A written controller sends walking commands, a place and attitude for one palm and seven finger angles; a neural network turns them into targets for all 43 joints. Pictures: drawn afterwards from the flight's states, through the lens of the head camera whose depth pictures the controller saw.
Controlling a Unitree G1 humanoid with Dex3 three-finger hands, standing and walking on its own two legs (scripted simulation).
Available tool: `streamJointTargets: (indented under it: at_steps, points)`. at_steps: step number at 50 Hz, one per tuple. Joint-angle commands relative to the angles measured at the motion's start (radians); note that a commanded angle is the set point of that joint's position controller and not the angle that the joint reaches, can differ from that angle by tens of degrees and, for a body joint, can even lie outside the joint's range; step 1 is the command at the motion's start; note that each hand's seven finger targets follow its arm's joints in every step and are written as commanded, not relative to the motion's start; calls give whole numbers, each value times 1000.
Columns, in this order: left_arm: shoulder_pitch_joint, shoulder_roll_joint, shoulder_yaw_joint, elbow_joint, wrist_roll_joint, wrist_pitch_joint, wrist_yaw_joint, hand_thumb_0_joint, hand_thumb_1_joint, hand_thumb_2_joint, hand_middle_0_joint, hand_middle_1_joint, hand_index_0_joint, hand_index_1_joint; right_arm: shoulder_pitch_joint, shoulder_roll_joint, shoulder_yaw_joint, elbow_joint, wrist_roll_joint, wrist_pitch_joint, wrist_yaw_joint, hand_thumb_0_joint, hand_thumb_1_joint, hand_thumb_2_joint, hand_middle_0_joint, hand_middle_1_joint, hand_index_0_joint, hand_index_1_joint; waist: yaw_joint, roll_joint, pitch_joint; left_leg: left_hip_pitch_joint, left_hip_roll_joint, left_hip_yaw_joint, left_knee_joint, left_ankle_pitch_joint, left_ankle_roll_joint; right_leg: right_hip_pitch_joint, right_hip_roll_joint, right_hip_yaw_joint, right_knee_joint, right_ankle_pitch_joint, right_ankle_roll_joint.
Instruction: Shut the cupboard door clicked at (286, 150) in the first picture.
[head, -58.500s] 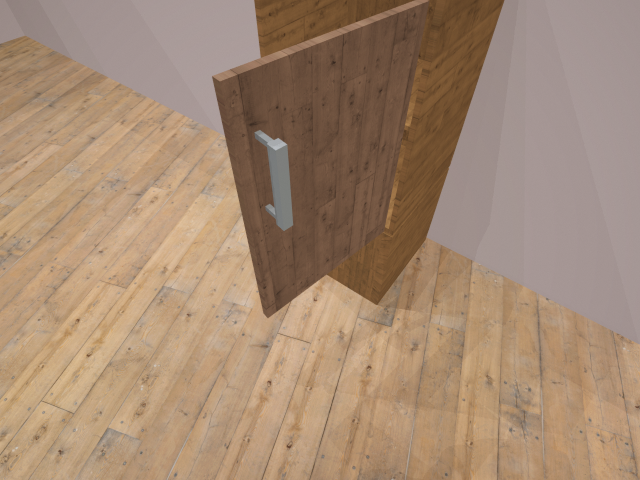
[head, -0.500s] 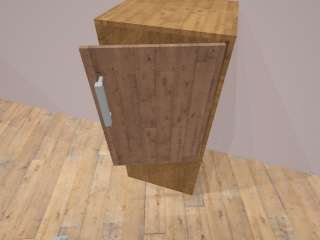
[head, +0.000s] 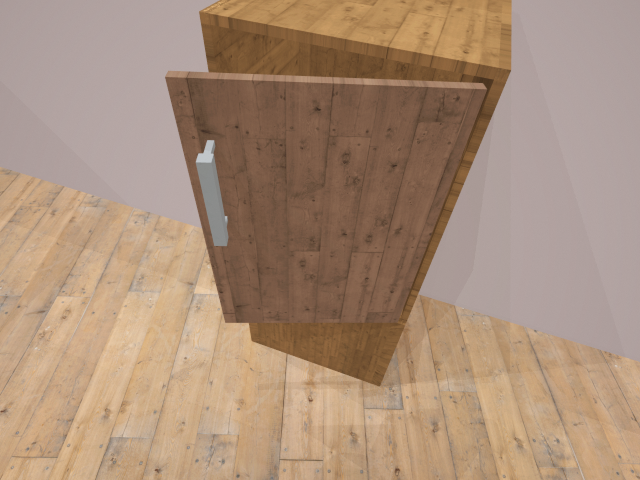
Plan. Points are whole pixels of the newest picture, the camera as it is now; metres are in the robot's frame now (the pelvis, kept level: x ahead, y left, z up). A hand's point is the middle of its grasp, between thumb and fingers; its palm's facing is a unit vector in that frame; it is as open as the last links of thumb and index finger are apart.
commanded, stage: come to a stop and stand still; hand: left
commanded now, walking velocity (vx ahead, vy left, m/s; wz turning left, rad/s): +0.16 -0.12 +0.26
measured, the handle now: (215, 195) +0.49 +0.19 +0.08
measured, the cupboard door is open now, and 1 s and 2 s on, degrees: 21 21 21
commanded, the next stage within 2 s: look again from close up in 1.04 s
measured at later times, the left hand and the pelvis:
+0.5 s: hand out of the picture +0.02 +0.17 -0.18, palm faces +0.09 -0.98 -0.18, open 7.3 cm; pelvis +0.02 +0.00 +0.00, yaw +2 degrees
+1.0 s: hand out of the picture -0.02 +0.17 -0.17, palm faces +0.02 -0.97 -0.23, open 7.4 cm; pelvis -0.03 -0.02 +0.00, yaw +2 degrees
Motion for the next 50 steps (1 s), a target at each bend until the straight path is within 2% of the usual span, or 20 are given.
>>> streamJointTargets:
  at_steps: [1, 4, 6, 7, 9, 10, 11, 12, 13, 15, 20, 25, 26, 27, 28, 30, 34, 39, 42, 50]
  points:
    - [43, 65, 30, -56, 3, -32, 12, 0, 900, 900, -200, -300, -200, -300, 18, -172, -45, -50, 1, -36, -23, 0, -900, -900, 200, 300, 200, 300, 14, 119, 91, -91, 181, -199, -185, 21, 89, -11, -11, -44, -3, 26, -32]
    - [128, 63, 43, -26, 1, -36, 20, 0, 900, 900, -200, -300, -200, -300, 13, -127, -44, -55, 3, -42, -30, 0, -900, -900, 200, 300, 200, 300, 36, 16, 54, -169, 110, -89, -19, 134, 61, 122, -66, 11, -56, 102, -56]
    - [194, 96, 59, -5, -1, -41, 34, 0, 900, 900, -200, -300, -200, -300, -28, -63, -30, -79, 2, -40, -30, 0, -900, -900, 200, 300, 200, 300, 52, -151, 48, -280, 26, 57, 175, 53, 9, 221, -207, 160, -131, 386, -117]
    - [192, 90, 58, -5, -2, -42, 40, 0, 900, 900, -200, -300, -200, -300, -59, -52, -29, -91, 2, -33, -31, 0, -900, -900, 200, 300, 200, 300, 50, -157, 70, -285, 41, 58, 222, -107, -4, 201, -252, 179, -137, 558, -155]
    - [119, 62, 47, -18, 2, -35, 48, 0, 900, 900, -200, -300, -200, -300, -52, -27, -26, -80, 12, -24, -32, 0, -900, -900, 200, 300, 200, 300, 9, -76, 72, -174, 69, 50, 87, -78, -17, 132, -233, 98, -81, 701, -155]
    - [72, 53, 43, -30, -4, -30, 50, 0, 900, 900, -200, -300, -200, -300, 1, -25, -28, -53, 15, -26, -30, 0, -900, -900, 200, 300, 200, 300, -21, -34, 39, -35, 82, 44, -44, 231, -14, 78, -165, 15, -14, 666, -99]
    - [75, 24, 38, -38, -10, -26, 52, 0, 900, 900, -200, -300, -200, -300, 39, -61, -32, -26, 6, -32, -35, 0, -900, -900, 200, 300, 200, 300, -15, 56, 1, 81, 132, 1, -38, 599, 1, 29, -89, -35, 28, 533, -40]
    - [72, 13, 33, -41, -9, -19, 57, 0, 900, 900, -200, -300, -200, -300, 43, -96, -35, -17, 7, -31, -39, 0, -900, -900, 200, 300, 200, 300, -6, 134, -14, 124, 188, -33, -30, 816, 31, 17, -54, -53, 16, 324, -6]
    - [63, 10, 31, -39, -10, -11, 60, 0, 900, 900, -200, -300, -200, -300, 22, -113, -35, -14, 9, -28, -44, 0, -900, -900, 200, 300, 200, 300, -2, 200, 11, 108, 214, -78, -53, 929, 55, 24, -38, -59, 9, 183, 6]
    - [70, 9, 29, -32, -12, -7, 59, 0, 900, 900, -200, -300, -200, -300, -13, -119, -36, -25, 11, -29, -51, 0, -900, -900, 200, 300, 200, 300, 8, 156, 30, 139, 217, -84, -60, 1036, 65, 15, -37, -50, -22, 135, 4]
    - [59, 33, 39, -51, -2, -5, 54, 0, 900, 900, -200, -300, -200, -300, -67, -131, -52, -70, 7, -20, -52, 0, -900, -900, 200, 300, 200, 300, 7, 41, -20, 124, 161, -20, -38, 818, 30, 71, -68, -30, -40, 455, -15]
    - [14, 49, 38, -73, 0, -2, 44, 0, 900, 900, -200, -300, -200, -300, -124, -121, -45, -93, 3, -15, -38, 0, -900, -900, 200, 300, 200, 300, 17, 50, -27, 43, 143, -19, -96, 482, 19, 100, -78, 9, -92, 362, -22]
    - [16, 113, 35, -78, 9, -15, 75, 0, 900, 900, -200, -300, -200, -300, -132, -203, -50, -167, 15, -26, -32, 0, -900, -900, 200, 300, 200, 300, 6, 3, -28, 75, 168, -18, 50, 764, -7, -1, -80, 42, -60, 523, -17]
    - [-18, 116, 36, -126, -2, -24, 69, 0, 900, 900, -200, -300, -200, -300, -98, -178, -47, -183, 3, -30, -20, 0, -900, -900, 200, 300, 200, 300, -3, 50, -92, 38, 158, -36, 16, 524, 4, 46, -78, 19, -23, 287, -47]
    - [-30, 104, 30, -138, -1, -20, 61, 0, 900, 900, -200, -300, -200, -300, -110, -179, -42, -194, -1, -31, -18, 0, -900, -900, 200, 300, 200, 300, 4, 125, -101, 36, 171, -45, -21, 448, 19, 5, -54, 11, -10, 136, -55]
    - [-37, 101, 23, -145, -4, -22, 47, 0, 900, 900, -200, -300, -200, -300, -128, -167, -29, -217, -8, -35, -19, 0, -900, -900, 200, 300, 200, 300, 20, 235, -52, -12, 170, -65, -68, 427, 48, -8, -25, -4, -13, 70, -53]
    - [-67, 121, 14, -148, -3, -16, 29, 0, 900, 900, -200, -300, -200, -300, -131, -154, -19, -244, -3, -21, -9, 0, -900, -900, 200, 300, 200, 300, 11, 24, 86, -119, 121, -43, -137, -11, 31, -74, -44, 42, -116, -92, -58]
    - [-85, 155, 19, -153, -3, -13, 21, 0, 900, 900, -200, -300, -200, -300, -78, -155, -17, -223, -13, -11, 2, 0, -900, -900, 200, 300, 200, 300, 1, -21, 125, -122, 88, -15, -155, -144, 20, -174, -61, 84, -183, -316, -65]
    - [-76, 159, 21, -153, -4, -15, 20, 0, 900, 900, -200, -300, -200, -300, -50, -152, -13, -208, -14, -12, 3, 0, -900, -900, 200, 300, 200, 300, 1, -32, 100, -117, 79, -5, -140, -117, 18, -174, -68, 105, -195, -332, -72]
    - [-58, 136, 19, -115, -9, -21, 18, 0, 900, 900, -200, -300, -200, -300, 0, -128, -2, -143, -11, -26, -3, 0, -900, -900, 200, 300, 200, 300, 9, 33, 78, -130, 100, -27, -184, -96, 16, -122, -58, 85, -172, -245, -71]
